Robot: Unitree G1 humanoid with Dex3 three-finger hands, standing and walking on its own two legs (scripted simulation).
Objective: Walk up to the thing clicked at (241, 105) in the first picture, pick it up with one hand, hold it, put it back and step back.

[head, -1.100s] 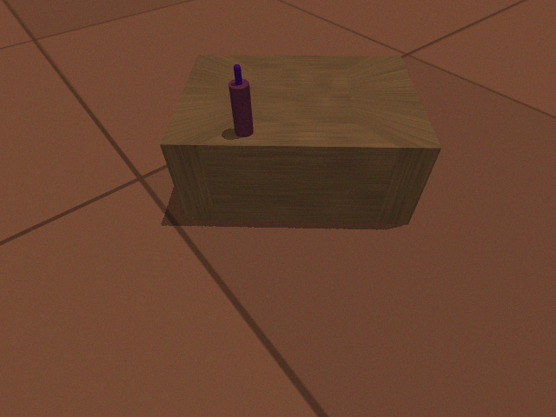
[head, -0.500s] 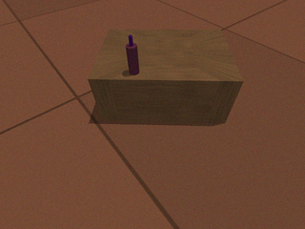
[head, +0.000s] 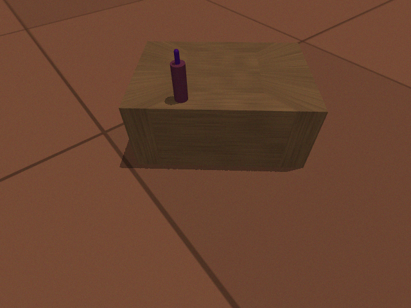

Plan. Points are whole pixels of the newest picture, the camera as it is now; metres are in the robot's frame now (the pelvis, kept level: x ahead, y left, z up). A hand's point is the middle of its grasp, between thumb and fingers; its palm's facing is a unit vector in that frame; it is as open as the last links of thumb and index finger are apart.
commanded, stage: stand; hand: left
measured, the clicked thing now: (178, 76) +1.14 +0.20 -0.20
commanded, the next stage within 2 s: walk up in 0.02 s
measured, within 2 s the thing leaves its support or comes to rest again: neither
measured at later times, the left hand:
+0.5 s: hand out of the picture +0.10 +0.26 -0.15, palm faces +0.00 -0.91 -0.41, open 7.4 cm
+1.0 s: hand (119, 221) +0.35 +0.26 -0.14, palm faces -0.07 -0.91 -0.41, open 7.4 cm
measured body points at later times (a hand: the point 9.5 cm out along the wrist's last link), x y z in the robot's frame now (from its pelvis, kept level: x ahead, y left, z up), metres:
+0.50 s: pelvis +0.11 -0.02 -0.01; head +0.14 -0.03 +0.44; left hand +0.10 +0.31 -0.12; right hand +0.20 -0.34 -0.14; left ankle +0.23 +0.11 -0.72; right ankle +0.01 -0.12 -0.75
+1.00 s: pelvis +0.30 -0.02 -0.02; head +0.30 -0.04 +0.43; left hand +0.36 +0.31 -0.11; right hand +0.36 -0.35 -0.13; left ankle +0.29 +0.10 -0.75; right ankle +0.40 -0.16 -0.74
